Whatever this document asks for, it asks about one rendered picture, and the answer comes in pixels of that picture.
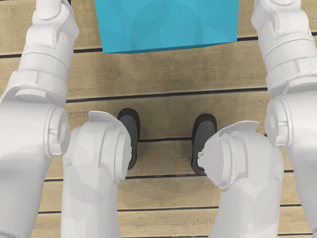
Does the robot left upper arm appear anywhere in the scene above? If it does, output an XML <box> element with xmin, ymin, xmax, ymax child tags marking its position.
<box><xmin>0</xmin><ymin>101</ymin><xmax>71</xmax><ymax>238</ymax></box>

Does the robot right upper arm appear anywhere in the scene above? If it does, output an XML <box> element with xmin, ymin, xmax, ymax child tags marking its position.
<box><xmin>264</xmin><ymin>90</ymin><xmax>317</xmax><ymax>238</ymax></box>

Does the right robot forearm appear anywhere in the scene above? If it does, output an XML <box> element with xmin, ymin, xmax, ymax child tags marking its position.
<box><xmin>251</xmin><ymin>0</ymin><xmax>317</xmax><ymax>98</ymax></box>

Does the robot right shin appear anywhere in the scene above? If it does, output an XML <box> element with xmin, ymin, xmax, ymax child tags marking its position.
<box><xmin>198</xmin><ymin>120</ymin><xmax>284</xmax><ymax>182</ymax></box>

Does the left robot forearm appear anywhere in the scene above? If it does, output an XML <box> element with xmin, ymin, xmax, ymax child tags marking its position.
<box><xmin>0</xmin><ymin>0</ymin><xmax>79</xmax><ymax>108</ymax></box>

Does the carton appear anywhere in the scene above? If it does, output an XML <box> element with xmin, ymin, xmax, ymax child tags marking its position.
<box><xmin>95</xmin><ymin>0</ymin><xmax>239</xmax><ymax>54</ymax></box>

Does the right robot thigh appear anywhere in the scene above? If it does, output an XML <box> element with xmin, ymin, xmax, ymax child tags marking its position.
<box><xmin>208</xmin><ymin>131</ymin><xmax>282</xmax><ymax>238</ymax></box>

